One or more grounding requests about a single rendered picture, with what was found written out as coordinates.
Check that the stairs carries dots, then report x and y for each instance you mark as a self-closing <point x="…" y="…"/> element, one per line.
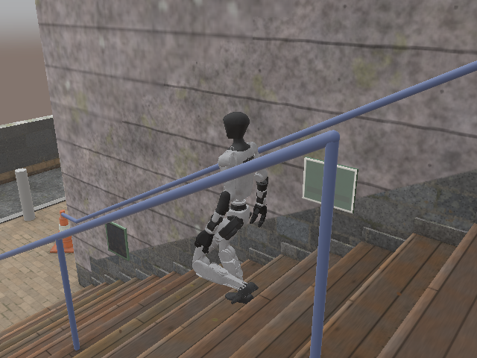
<point x="369" y="293"/>

